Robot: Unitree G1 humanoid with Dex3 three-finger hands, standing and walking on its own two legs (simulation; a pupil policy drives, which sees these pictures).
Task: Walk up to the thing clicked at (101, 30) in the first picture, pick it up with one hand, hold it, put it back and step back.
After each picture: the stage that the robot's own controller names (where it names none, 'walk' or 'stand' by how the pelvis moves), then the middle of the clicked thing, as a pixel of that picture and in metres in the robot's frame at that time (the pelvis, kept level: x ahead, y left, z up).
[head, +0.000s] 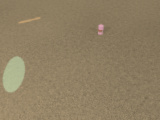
stand; (100, 29) +1.65 -0.15 -0.72
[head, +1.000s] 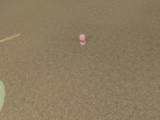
walk; (82, 39) +1.51 +0.21 -0.70
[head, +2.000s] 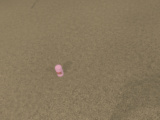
walk; (59, 70) +0.94 +0.40 -0.72
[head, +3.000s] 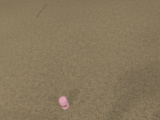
walk; (63, 102) +0.59 +0.30 -0.71
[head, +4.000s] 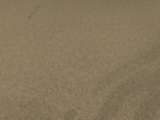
stand; out of the picture +0.37 +0.21 -0.70
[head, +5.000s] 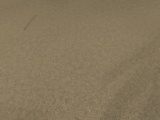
stand; out of the picture +0.33 +0.23 -0.72
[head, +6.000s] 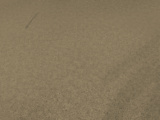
stand; out of the picture +0.32 +0.22 -0.73
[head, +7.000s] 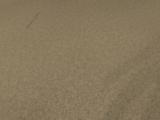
stand; out of the picture +0.32 +0.22 -0.73
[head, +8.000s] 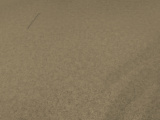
stand; out of the picture +0.32 +0.22 -0.73
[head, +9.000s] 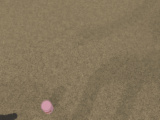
go down; (47, 107) +0.36 +0.22 -0.60
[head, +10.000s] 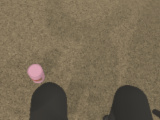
go down; (36, 74) +0.41 +0.25 -0.32
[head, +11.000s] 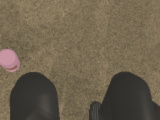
close in; (9, 61) +0.39 +0.27 -0.26
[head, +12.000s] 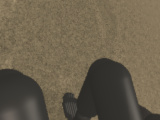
close; out of the picture +0.38 +0.29 -0.22
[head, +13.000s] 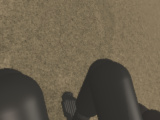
close; out of the picture +0.38 +0.29 -0.22
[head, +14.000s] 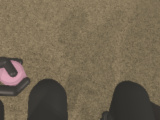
lift; (14, 77) +0.31 +0.26 -0.07
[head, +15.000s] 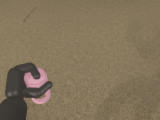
hold; (38, 86) +0.32 +0.18 +0.04
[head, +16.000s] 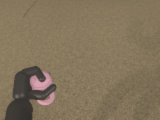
hold; (43, 88) +0.33 +0.17 +0.00
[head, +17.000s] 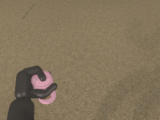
crouch; (44, 88) +0.33 +0.17 +0.00
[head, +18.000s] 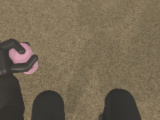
crouch; (25, 59) +0.41 +0.22 -0.10
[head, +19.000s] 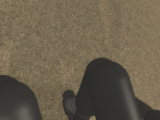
lower; out of the picture +0.40 +0.31 -0.22
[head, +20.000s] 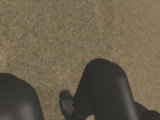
lower; out of the picture +0.40 +0.31 -0.22
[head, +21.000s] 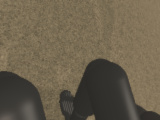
lower; out of the picture +0.40 +0.31 -0.22
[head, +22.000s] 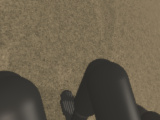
lower; out of the picture +0.40 +0.31 -0.22
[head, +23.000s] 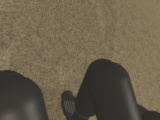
loosen; out of the picture +0.39 +0.29 -0.22
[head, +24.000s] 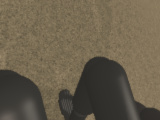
withdraw; out of the picture +0.39 +0.28 -0.22
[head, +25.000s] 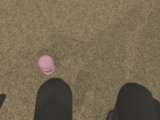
walk; (47, 65) +0.43 +0.22 -0.33
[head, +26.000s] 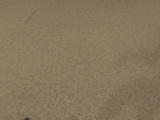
stand; out of the picture +0.35 +0.19 -0.66
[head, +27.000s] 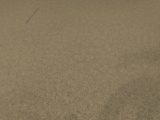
stand; out of the picture +0.36 +0.21 -0.67
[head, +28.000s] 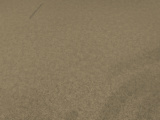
stand; out of the picture +0.36 +0.20 -0.69
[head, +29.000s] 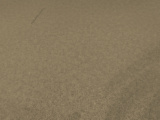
walk; out of the picture +0.38 +0.20 -0.72
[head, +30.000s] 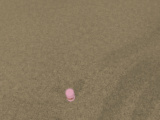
walk; (70, 95) +0.53 +0.17 -0.70
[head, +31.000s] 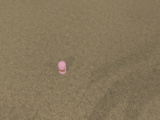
walk; (62, 67) +0.80 +0.21 -0.71
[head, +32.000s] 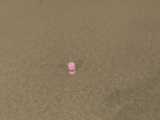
stand; (71, 68) +0.97 +0.20 -0.71
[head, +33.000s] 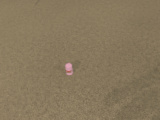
stand; (69, 69) +0.97 +0.22 -0.73
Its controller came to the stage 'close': yes
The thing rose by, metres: 0.70
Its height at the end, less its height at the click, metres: +0.00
